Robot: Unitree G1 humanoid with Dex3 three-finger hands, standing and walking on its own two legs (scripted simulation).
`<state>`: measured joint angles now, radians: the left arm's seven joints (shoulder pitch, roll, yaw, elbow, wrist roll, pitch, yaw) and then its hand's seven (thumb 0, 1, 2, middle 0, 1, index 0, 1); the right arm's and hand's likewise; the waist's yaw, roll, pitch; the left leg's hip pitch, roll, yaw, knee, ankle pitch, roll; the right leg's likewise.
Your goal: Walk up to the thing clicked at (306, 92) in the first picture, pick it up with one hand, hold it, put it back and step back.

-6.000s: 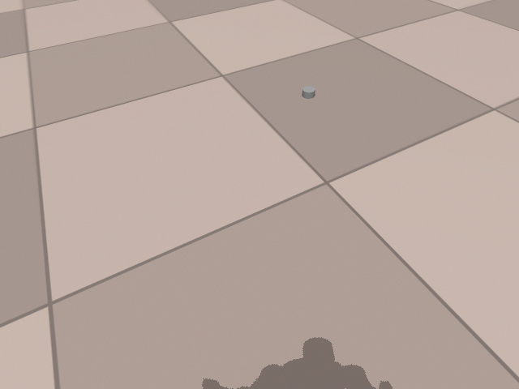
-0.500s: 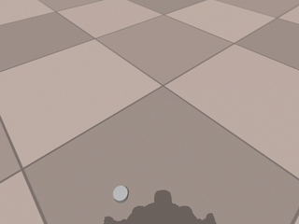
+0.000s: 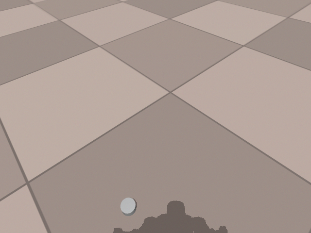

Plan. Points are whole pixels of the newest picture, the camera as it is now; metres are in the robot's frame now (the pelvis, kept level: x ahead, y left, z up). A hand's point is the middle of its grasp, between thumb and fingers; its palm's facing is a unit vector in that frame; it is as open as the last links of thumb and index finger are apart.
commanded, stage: walk up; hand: left
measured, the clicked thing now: (128, 206) +0.44 +0.21 -0.76
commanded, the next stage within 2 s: stand in 0.44 s
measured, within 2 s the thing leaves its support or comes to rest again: neither
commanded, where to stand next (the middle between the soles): +0.03 -0.01 m, yaw -1 degrees
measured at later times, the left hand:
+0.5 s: hand out of the picture +0.09 +0.24 -0.16, palm faces -0.02 -0.94 -0.33, open 7.3 cm
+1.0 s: hand out of the picture +0.10 +0.24 -0.15, palm faces -0.03 -0.94 -0.35, open 7.3 cm
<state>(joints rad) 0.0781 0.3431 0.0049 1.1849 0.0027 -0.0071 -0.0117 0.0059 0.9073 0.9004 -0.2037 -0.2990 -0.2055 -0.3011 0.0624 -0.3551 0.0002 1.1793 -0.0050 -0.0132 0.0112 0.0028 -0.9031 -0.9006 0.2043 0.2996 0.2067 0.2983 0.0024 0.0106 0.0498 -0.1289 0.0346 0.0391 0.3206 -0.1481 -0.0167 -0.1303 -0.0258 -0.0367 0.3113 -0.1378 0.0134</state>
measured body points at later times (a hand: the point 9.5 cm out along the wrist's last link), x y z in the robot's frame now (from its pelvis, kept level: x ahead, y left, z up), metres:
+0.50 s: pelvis +0.01 +0.00 +0.00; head +0.01 +0.00 +0.45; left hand +0.10 +0.29 -0.13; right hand +0.07 -0.31 -0.13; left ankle +0.02 +0.13 -0.75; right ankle +0.02 -0.13 -0.75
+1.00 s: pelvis +0.02 -0.01 +0.00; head +0.03 -0.01 +0.45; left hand +0.11 +0.29 -0.13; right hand +0.10 -0.31 -0.13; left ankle +0.02 +0.13 -0.75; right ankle +0.02 -0.13 -0.75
